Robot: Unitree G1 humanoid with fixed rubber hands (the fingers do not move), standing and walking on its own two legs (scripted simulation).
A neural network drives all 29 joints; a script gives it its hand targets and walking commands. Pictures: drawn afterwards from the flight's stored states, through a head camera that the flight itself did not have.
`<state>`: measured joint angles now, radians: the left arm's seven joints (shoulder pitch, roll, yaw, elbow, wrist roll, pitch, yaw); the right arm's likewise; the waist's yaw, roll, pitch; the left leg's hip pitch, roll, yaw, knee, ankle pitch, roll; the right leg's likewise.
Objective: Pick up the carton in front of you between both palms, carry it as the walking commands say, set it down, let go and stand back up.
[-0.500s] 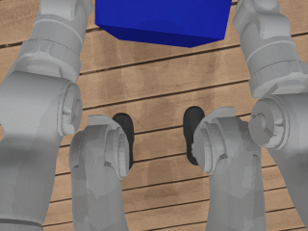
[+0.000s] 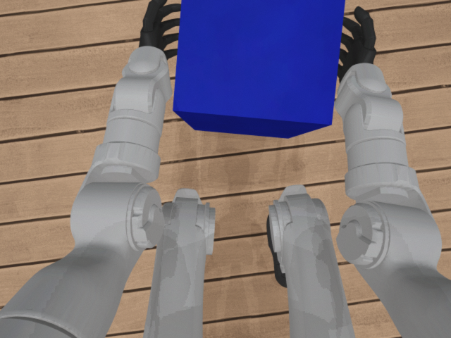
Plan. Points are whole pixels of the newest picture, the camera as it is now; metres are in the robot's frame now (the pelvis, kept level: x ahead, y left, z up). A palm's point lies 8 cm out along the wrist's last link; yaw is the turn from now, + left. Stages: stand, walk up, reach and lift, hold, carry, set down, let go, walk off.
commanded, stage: reach and lift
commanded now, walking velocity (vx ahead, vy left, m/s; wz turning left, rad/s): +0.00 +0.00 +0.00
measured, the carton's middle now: (250, 71) +0.53 -0.02 -0.15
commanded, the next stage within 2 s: none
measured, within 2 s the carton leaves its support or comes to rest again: neither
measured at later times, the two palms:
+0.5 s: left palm (108, 26) +0.49 +0.14 +0.07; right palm (426, 40) +0.47 -0.16 +0.07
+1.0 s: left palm out of the picture +0.44 +0.14 +0.23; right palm out of the picture +0.43 -0.16 +0.23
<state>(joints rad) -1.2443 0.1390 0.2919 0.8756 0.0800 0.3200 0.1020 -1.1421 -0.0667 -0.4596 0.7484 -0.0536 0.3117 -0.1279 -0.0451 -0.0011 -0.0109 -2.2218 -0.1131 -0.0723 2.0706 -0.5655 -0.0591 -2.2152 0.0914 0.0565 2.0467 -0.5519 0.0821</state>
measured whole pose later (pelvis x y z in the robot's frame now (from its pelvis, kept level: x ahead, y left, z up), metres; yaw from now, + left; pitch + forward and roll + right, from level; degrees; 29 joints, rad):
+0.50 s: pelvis +0.01 +0.00 +0.12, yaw +1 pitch +41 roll +0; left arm -0.98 0.01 0.39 0.70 0.19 0.39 0.05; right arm -0.93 0.04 -0.48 0.61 -0.18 0.39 -0.08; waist -0.03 0.01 -0.19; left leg -1.88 -0.12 -0.09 1.66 -0.50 -0.05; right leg -1.88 0.10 0.09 1.65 -0.49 0.07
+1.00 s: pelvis +0.06 +0.00 +0.26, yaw +1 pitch +26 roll +0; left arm -0.58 -0.10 0.36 0.65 0.20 0.32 0.05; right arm -0.56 0.11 -0.40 0.62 -0.20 0.33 -0.05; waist -0.02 0.00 -0.22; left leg -1.17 -0.10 -0.12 1.15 -0.44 -0.02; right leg -1.17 0.09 0.12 1.14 -0.43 0.04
